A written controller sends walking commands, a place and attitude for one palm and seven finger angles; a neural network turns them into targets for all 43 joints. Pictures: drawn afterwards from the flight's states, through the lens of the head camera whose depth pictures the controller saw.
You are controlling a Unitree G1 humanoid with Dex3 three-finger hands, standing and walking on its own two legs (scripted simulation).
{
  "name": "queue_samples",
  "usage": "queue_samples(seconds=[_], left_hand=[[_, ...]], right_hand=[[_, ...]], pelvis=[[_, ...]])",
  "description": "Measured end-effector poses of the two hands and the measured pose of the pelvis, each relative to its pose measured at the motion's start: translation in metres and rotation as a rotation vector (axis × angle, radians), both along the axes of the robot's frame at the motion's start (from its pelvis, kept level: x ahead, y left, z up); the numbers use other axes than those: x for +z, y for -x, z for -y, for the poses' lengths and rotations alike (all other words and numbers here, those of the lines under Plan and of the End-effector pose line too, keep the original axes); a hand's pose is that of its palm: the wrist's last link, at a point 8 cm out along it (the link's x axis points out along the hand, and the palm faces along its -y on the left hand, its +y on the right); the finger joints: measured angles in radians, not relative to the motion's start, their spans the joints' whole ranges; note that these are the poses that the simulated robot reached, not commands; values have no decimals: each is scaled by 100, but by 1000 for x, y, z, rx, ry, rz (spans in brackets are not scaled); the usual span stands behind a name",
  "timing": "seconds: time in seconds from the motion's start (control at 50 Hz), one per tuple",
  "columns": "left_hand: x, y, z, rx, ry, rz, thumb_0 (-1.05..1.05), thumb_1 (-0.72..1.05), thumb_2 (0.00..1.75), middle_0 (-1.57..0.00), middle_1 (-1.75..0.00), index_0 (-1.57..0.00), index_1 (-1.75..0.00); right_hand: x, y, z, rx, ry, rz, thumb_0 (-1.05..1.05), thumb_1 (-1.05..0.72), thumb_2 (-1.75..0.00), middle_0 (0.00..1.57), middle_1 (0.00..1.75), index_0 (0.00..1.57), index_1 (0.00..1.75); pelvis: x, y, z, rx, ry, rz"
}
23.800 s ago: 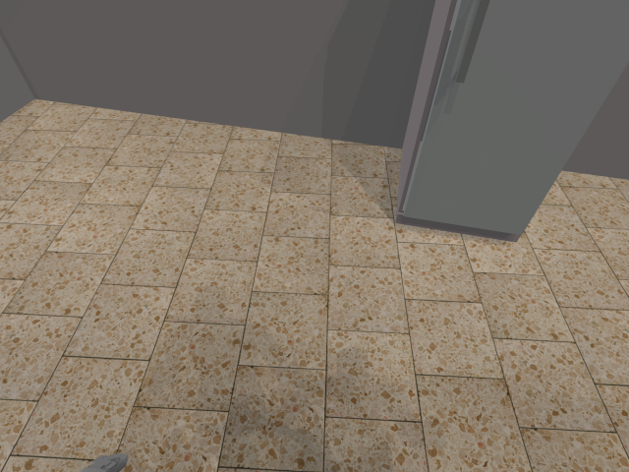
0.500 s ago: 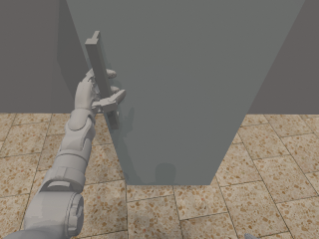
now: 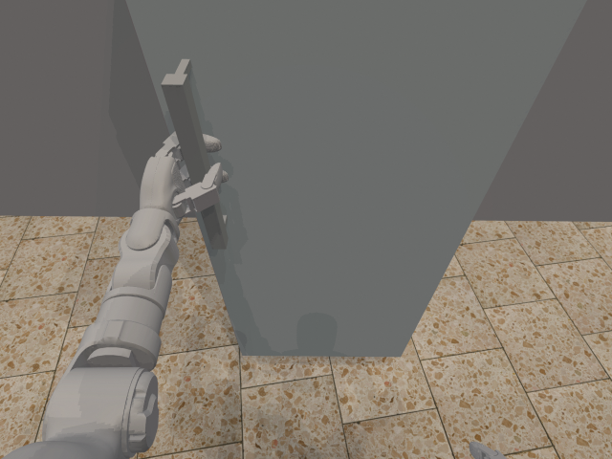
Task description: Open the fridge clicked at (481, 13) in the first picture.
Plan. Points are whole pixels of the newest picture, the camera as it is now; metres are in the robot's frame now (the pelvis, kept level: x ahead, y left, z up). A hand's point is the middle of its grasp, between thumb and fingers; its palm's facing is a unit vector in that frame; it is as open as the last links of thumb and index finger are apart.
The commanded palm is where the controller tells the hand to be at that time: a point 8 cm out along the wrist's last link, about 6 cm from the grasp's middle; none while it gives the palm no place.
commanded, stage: grip the handle and tug to test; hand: left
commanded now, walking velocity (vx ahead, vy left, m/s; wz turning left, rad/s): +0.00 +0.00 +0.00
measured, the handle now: (205, 168) +0.49 +0.15 +0.12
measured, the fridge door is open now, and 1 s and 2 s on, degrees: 0 3 23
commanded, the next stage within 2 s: pull the door a little, standing still in 0.38 s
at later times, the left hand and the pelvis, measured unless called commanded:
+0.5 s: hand (211, 191) +0.42 +0.13 +0.14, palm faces -0.02 -1.00 +0.01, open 6.1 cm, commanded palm +0.38 +0.18 +0.13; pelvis +0.04 +0.00 +0.01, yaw -3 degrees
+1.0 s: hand (210, 206) +0.39 +0.13 +0.14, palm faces -0.02 -1.00 +0.00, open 6.4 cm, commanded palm +0.32 +0.18 +0.13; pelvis +0.10 +0.00 +0.02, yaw -4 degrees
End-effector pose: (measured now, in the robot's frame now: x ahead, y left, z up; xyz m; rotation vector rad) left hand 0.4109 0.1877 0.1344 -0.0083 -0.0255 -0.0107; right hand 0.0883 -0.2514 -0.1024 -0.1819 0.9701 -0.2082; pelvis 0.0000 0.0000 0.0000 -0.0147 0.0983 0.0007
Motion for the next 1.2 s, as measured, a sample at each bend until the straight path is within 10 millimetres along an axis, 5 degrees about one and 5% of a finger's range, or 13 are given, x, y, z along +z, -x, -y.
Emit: queue_samples(seconds=[0.38,0.88,1.1,1.2], left_hand=[[-1,4,2,0,11,9,1,73,75,-31,-140,-32,-139],[3,16,4,6,-5,-31,2,74,77,-24,-134,-25,-134],[10,66,10,-27,-42,-80,2,70,74,-22,-129,-25,-133],[14,69,13,-37,-192,-97,0,61,77,-31,-132,-33,-136]], right_hand=[[11,-18,1,-58,-29,63,1,-90,-90,20,30,20,30],[35,-129,-19,38,-64,186,1,-90,-90,20,30,20,30],[50,-176,-20,45,-65,198,1,-90,-90,20,30,20,30],[57,-205,-20,101,-31,188,1,-90,-90,20,30,20,30]], pelvis=[[5,-25,-1,-54,-12,8],[15,-79,0,-48,-8,10],[27,-130,0,-87,0,0],[37,-143,1,-70,-12,18]])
